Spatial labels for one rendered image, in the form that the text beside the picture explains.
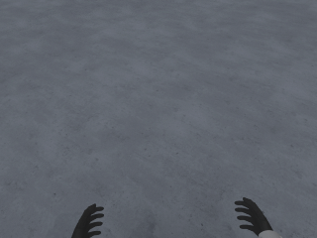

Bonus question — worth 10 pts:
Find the left robot hand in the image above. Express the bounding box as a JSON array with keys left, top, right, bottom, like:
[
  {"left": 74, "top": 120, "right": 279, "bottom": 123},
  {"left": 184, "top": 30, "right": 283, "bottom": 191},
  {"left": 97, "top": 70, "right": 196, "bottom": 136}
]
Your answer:
[{"left": 71, "top": 203, "right": 104, "bottom": 238}]

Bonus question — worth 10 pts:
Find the right robot hand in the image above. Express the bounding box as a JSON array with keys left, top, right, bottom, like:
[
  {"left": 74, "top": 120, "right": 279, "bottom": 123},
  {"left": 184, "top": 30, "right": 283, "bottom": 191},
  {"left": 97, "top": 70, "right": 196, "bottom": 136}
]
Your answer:
[{"left": 234, "top": 197, "right": 272, "bottom": 237}]

